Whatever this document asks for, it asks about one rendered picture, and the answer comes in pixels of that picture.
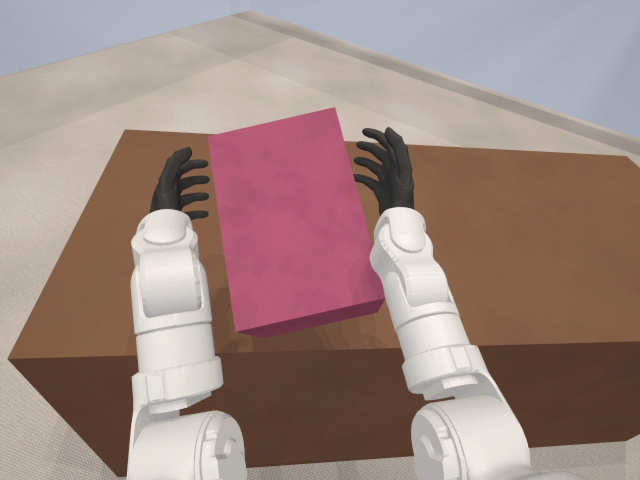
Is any left robot forearm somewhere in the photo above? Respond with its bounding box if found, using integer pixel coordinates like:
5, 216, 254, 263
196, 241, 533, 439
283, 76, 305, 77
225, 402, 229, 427
127, 209, 224, 480

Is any left robot hand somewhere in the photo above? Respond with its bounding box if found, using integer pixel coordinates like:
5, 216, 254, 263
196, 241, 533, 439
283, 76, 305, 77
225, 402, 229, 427
150, 147, 210, 220

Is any robot left upper arm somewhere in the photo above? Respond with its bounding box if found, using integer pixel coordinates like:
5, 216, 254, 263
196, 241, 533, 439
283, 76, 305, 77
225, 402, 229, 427
128, 411, 247, 480

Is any right robot hand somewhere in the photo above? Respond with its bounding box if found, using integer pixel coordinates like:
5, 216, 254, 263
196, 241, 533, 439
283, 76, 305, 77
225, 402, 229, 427
353, 127, 415, 216

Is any carton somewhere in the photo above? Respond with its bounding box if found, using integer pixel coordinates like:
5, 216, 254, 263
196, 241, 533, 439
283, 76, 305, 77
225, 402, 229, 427
208, 107, 385, 338

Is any robot right upper arm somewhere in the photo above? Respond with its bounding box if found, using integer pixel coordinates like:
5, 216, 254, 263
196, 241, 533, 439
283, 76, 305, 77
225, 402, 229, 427
411, 394, 589, 480

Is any right robot forearm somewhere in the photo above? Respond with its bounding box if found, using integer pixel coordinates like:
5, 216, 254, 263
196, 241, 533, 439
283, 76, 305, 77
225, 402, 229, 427
370, 207, 530, 459

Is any pedestal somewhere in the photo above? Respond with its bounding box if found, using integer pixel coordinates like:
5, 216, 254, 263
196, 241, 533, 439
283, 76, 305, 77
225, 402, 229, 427
7, 129, 640, 477

